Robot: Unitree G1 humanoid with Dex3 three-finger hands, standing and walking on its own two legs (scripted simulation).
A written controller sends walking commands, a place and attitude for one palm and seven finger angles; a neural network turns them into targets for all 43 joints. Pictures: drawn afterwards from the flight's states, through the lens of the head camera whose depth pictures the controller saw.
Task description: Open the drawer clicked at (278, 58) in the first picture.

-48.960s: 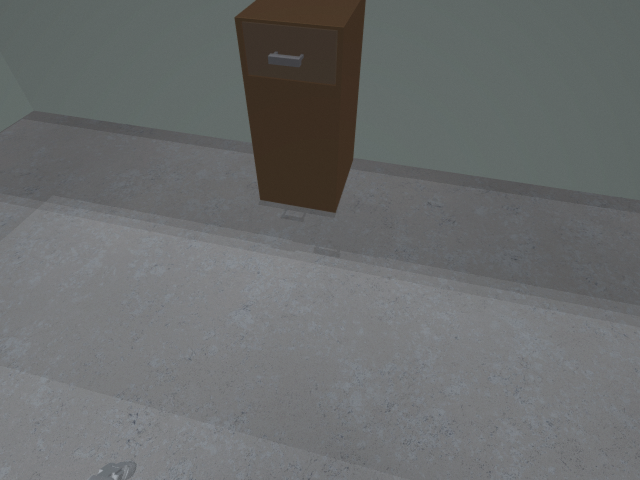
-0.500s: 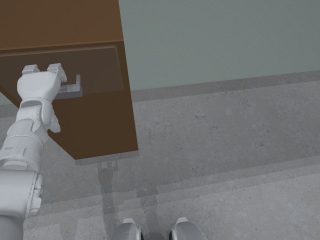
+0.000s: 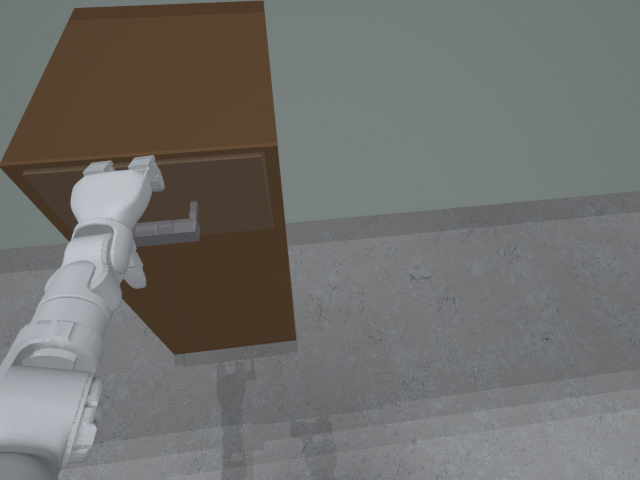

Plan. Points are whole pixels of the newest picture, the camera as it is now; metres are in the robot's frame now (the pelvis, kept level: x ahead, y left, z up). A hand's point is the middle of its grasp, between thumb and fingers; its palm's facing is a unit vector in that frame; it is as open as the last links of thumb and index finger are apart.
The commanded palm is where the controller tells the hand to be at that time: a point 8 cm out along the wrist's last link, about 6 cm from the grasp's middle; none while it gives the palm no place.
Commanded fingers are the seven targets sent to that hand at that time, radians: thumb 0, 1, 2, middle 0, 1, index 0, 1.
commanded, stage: lift the fingers back up to retry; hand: left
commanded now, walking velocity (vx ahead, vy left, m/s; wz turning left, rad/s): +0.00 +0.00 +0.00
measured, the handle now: (162, 221) +0.50 +0.25 -0.03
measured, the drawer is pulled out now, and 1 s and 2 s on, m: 0.01 0.01 0.01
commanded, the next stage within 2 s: re-aim the fingers above the handle in 0.08 s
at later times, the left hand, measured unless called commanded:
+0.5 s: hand (134, 228) +0.44 +0.25 +0.03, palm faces -0.07 -0.03 -1.00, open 13.9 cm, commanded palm +0.42 +0.25 +0.09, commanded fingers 0.00 -0.50 0.30 -0.30 -1.20 -0.30 -1.20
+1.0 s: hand (131, 234) +0.43 +0.26 +0.03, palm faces -0.05 -0.03 -1.00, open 13.9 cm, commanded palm +0.42 +0.25 +0.09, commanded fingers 0.00 -0.50 0.30 -0.30 -1.20 -0.30 -1.20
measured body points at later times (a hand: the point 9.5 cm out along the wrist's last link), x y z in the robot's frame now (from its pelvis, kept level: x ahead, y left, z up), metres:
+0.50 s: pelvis +0.00 -0.01 +0.00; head +0.08 -0.02 +0.44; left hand +0.44 +0.25 +0.08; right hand +0.03 -0.29 -0.13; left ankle -0.02 +0.08 -0.71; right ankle -0.03 -0.13 -0.71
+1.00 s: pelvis -0.01 -0.01 +0.00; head +0.07 -0.01 +0.44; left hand +0.43 +0.25 +0.08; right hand +0.03 -0.28 -0.13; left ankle -0.02 +0.08 -0.71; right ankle -0.03 -0.13 -0.71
